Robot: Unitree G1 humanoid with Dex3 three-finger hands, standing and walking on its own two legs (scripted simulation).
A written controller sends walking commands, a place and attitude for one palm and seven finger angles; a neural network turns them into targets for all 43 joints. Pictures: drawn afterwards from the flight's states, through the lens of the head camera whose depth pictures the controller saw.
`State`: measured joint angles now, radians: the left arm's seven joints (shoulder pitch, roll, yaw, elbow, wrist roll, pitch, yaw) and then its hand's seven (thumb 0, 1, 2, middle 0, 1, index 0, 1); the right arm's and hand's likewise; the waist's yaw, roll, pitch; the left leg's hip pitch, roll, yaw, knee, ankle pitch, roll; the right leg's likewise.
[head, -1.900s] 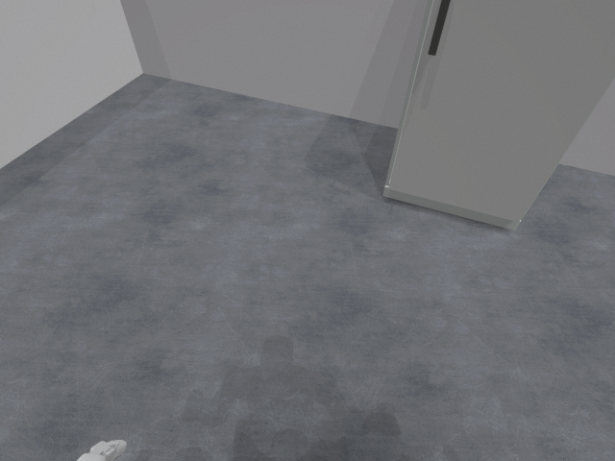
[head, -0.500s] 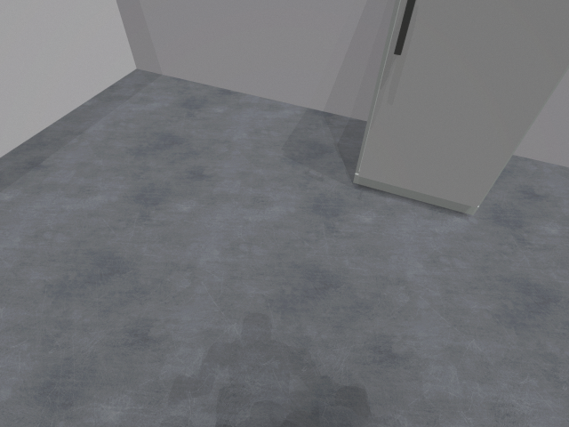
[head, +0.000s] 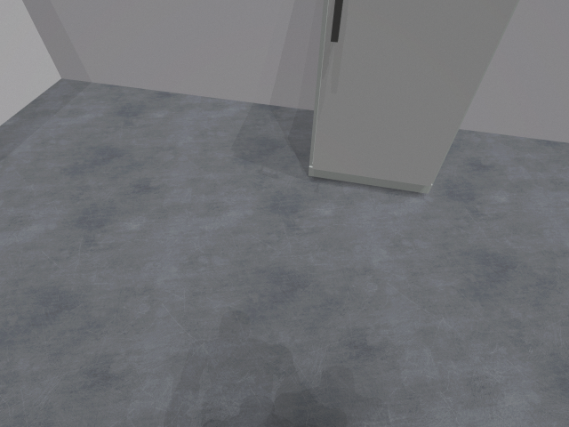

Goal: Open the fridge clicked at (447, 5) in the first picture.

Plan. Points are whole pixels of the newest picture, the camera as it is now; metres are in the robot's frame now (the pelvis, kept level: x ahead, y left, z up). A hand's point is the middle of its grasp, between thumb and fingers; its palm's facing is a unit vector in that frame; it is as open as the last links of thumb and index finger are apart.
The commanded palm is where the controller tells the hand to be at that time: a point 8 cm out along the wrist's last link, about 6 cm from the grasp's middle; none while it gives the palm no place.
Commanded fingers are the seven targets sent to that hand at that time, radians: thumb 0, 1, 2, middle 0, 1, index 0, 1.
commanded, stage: walk to a spot facing it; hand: left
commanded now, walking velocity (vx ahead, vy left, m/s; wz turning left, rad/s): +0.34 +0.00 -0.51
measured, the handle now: out of the picture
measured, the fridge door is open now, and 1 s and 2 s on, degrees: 0 0 0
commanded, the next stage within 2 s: turn to face it in 1.10 s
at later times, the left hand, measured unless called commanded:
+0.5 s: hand (202, 402) +0.19 +0.15 -0.16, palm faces -0.10 -0.98 -0.18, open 7.4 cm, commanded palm none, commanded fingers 0.00 0.90 0.90 -0.20 -0.30 -0.20 -0.30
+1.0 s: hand (251, 225) +0.56 +0.11 -0.16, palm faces -0.42 -0.89 -0.17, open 7.4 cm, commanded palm none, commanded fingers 0.00 0.90 0.90 -0.20 -0.30 -0.20 -0.30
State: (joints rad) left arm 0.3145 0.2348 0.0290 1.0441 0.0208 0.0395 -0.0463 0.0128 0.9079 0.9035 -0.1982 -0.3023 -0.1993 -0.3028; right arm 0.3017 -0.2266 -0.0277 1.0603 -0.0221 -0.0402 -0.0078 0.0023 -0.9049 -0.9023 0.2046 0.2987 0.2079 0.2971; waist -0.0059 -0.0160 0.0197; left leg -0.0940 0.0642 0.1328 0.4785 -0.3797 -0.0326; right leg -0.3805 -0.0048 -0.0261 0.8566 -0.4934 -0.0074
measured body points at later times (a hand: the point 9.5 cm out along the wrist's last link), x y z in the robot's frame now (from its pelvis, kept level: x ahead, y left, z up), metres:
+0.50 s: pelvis +0.19 -0.03 +0.01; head +0.21 -0.03 +0.46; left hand +0.20 +0.20 -0.15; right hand +0.27 -0.28 -0.13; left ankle +0.32 +0.10 -0.69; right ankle +0.08 -0.11 -0.73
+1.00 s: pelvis +0.40 -0.03 +0.01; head +0.43 -0.02 +0.46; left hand +0.59 +0.15 -0.14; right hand +0.24 -0.22 -0.13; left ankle +0.36 +0.08 -0.73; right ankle +0.44 -0.21 -0.66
